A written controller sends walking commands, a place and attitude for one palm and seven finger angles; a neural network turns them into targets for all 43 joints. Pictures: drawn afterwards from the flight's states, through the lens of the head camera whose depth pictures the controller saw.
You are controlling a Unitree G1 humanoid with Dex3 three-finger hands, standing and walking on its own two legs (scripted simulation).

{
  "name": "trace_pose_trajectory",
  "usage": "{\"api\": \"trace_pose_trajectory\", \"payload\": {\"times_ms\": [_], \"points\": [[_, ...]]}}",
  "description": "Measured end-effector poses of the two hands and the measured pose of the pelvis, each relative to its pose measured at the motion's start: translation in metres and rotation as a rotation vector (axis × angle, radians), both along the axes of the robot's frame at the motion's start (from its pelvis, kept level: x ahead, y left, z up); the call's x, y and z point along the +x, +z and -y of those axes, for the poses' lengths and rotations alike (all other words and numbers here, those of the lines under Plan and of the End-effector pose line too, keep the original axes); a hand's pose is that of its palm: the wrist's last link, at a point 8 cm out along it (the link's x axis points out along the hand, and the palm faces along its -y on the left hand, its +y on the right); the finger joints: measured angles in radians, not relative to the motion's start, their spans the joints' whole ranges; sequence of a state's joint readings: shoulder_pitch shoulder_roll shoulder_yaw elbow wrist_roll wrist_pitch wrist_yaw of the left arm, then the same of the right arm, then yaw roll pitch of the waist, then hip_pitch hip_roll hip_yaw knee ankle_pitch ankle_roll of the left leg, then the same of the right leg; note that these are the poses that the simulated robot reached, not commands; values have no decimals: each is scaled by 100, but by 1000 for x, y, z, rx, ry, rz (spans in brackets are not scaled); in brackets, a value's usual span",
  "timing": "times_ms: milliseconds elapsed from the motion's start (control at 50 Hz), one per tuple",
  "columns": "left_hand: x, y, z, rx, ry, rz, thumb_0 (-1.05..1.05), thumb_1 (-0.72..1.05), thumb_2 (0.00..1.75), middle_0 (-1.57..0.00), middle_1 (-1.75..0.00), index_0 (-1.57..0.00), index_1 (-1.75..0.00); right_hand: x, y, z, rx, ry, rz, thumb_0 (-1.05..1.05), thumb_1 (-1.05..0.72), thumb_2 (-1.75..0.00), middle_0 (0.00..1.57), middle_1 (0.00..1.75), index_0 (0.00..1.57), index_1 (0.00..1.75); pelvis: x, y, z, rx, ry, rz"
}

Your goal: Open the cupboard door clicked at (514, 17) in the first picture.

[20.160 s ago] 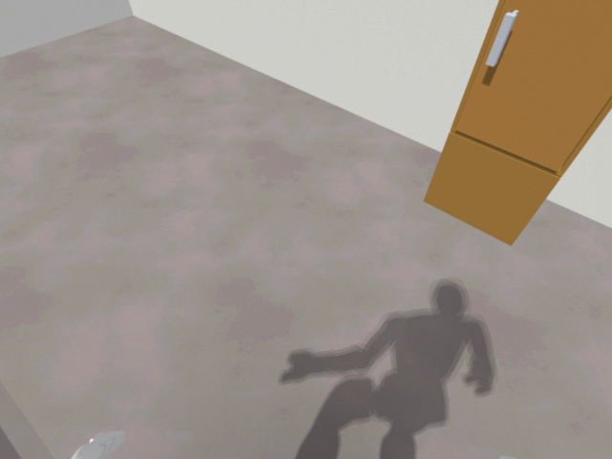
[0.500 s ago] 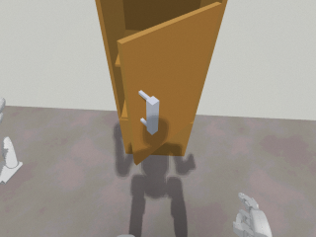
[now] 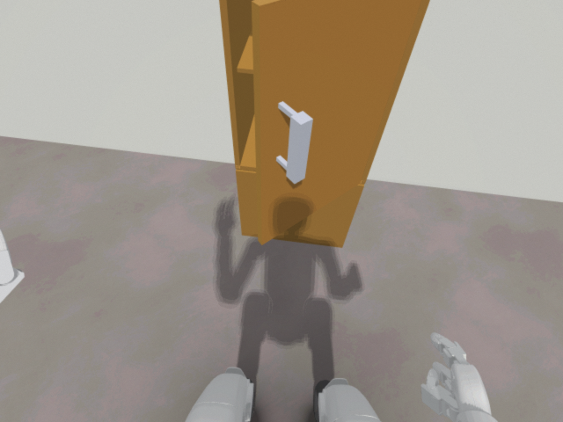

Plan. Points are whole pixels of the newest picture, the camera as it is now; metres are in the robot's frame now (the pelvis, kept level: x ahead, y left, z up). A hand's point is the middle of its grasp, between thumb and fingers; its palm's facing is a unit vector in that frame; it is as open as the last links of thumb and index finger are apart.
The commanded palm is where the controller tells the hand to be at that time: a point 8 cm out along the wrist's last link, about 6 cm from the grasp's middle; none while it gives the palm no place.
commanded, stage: stop stepping back and stand still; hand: left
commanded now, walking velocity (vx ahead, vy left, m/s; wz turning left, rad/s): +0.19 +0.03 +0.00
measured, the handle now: (290, 143) +0.56 +0.03 +0.05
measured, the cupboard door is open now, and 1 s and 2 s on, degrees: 45 45 45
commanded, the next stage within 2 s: let the arm hang, fingers relaxed in 1.92 s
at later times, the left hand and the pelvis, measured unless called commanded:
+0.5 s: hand out of the picture +0.08 +0.30 +0.18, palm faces +0.56 -0.74 -0.38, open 7.4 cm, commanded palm +0.00 +0.32 +0.21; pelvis -0.11 +0.01 +0.03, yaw +6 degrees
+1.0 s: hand out of the picture +0.07 +0.23 +0.18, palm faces +0.34 -0.82 -0.46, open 7.4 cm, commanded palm +0.01 +0.28 +0.21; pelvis -0.14 -0.01 +0.04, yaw -2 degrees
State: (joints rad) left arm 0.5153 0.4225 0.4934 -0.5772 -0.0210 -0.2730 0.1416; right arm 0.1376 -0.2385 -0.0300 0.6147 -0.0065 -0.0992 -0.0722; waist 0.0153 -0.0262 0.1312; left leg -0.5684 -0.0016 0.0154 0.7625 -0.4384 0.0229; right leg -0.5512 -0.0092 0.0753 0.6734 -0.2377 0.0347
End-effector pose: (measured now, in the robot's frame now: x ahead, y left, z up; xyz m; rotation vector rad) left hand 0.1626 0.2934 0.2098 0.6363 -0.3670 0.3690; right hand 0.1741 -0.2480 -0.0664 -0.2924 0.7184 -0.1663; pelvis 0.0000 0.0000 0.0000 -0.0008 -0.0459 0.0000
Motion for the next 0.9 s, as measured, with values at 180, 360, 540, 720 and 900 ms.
{"api": "trace_pose_trajectory", "payload": {"times_ms": [180,360,540,720,900], "points": [[-77,26,6,57,25,120,2,89,90,-22,-30,-22,-30,-51,-5,-25,95,63,37,1,-90,-89,20,30,20,30,-52,-5,19,-42,133,-18],[-152,36,-18,-34,228,93,1,88,90,-21,-30,-22,-30,-93,2,-30,82,144,-69,1,-90,-89,20,30,20,30,-84,25,13,52,90,-71],[-125,-26,-27,-222,136,-116,2,90,90,-20,-30,-21,-30,-118,32,-27,23,78,65,1,-90,-89,20,30,20,30,-124,26,-9,38,58,-61],[-136,31,14,41,-69,-34,2,89,90,-21,-30,-22,-30,-178,23,-16,79,-14,42,1,-90,-89,20,30,20,30,-139,25,7,24,0,-48],[-138,0,5,-80,65,-167,1,89,90,-21,-30,-21,-30,-217,-1,15,95,-119,-139,1,-90,-89,20,30,20,30,-144,34,11,33,-42,-57]]}}
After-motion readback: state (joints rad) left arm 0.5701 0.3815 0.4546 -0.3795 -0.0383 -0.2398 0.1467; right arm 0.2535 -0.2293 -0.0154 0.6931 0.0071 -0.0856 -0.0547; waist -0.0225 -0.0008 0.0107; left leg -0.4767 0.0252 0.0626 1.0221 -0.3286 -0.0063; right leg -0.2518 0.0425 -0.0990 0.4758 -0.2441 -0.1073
